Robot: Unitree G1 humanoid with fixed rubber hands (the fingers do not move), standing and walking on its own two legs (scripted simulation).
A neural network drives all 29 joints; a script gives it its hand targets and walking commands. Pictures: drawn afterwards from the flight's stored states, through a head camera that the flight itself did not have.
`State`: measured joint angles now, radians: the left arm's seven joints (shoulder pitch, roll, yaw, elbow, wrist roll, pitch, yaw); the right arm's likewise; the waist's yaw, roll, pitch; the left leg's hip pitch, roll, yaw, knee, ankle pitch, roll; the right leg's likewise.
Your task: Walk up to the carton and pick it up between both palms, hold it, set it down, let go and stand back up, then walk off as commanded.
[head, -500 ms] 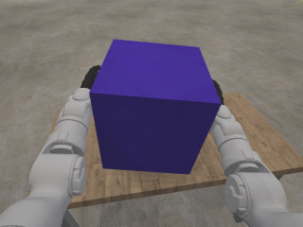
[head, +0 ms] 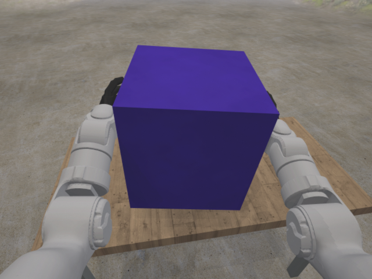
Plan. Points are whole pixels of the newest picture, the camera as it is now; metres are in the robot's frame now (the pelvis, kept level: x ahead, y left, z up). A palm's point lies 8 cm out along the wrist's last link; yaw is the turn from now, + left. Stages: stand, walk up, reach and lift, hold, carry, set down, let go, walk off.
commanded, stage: reach and lift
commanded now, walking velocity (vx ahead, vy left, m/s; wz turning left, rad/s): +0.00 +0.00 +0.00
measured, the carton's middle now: (188, 127) +0.42 +0.00 +0.16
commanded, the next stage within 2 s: hold in 1.10 s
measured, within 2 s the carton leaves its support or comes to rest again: neither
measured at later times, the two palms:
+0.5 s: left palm (107, 107) +0.40 +0.17 +0.23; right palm (270, 114) +0.39 -0.17 +0.21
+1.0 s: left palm (105, 103) +0.39 +0.17 +0.24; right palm (273, 106) +0.39 -0.18 +0.23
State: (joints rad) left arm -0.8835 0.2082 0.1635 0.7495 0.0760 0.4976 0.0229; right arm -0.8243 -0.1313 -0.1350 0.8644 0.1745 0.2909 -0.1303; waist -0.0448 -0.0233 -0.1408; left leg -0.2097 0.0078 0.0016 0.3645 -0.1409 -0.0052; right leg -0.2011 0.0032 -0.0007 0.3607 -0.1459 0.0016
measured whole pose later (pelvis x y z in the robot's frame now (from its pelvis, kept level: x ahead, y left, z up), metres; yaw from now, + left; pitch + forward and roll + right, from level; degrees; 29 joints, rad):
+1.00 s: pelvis +0.00 +0.00 +0.00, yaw +0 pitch -1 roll +0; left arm -0.88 0.19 0.18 0.55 0.08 0.69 0.06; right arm -0.92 -0.20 -0.09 0.82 0.28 0.45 -0.13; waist -0.04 -0.02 -0.14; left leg -0.21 0.01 0.00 0.36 -0.14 -0.01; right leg -0.20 0.00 0.00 0.36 -0.14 0.00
